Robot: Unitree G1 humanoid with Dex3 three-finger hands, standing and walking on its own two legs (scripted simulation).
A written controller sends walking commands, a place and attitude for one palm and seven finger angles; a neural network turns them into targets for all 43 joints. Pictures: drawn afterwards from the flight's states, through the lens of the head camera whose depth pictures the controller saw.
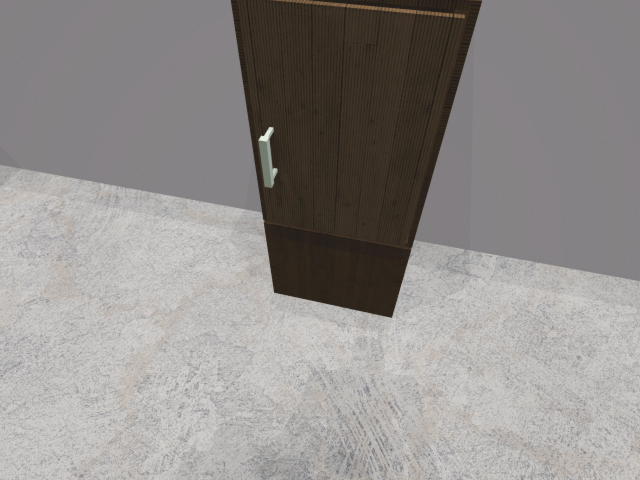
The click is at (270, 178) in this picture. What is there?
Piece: cupboard door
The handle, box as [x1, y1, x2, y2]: [258, 127, 277, 187]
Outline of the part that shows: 269,127 265,134 261,136 258,140 264,185 271,187 273,184 273,178 277,170 276,168 271,167 268,139 273,131 273,128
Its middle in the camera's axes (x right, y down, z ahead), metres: -0.13 -0.19 +0.94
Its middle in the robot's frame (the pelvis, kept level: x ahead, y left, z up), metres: +0.82 +0.17 -0.10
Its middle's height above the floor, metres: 0.68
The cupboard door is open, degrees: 0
